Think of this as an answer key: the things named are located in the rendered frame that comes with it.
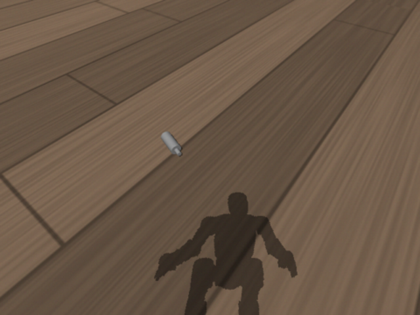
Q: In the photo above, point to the bottle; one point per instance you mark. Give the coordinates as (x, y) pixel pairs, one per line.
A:
(171, 143)

